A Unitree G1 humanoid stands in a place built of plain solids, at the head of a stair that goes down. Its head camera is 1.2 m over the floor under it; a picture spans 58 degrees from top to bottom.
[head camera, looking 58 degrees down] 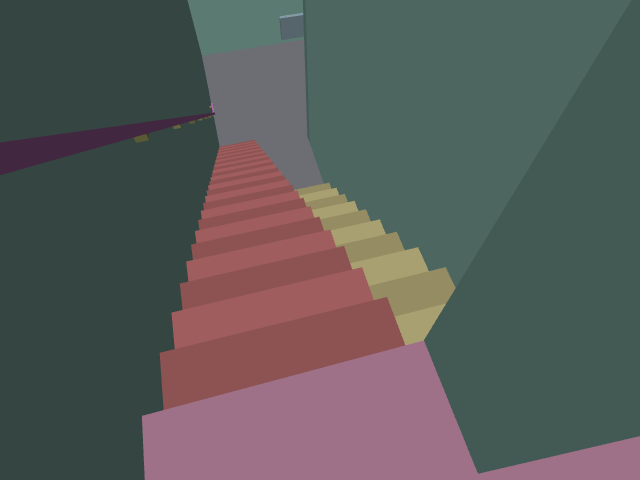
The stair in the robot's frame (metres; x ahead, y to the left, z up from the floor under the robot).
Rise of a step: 0.20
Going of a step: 0.23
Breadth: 0.79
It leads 15 degrees to the left of straight ahead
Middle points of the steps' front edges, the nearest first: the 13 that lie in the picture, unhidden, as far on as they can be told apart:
0.31 0.08 0.00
0.54 0.14 -0.20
0.76 0.20 -0.39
0.98 0.26 -0.59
1.21 0.32 -0.79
1.44 0.38 -0.99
1.66 0.44 -1.18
1.88 0.50 -1.38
2.11 0.56 -1.58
2.33 0.62 -1.78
2.56 0.68 -1.97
2.78 0.74 -2.17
3.01 0.80 -2.37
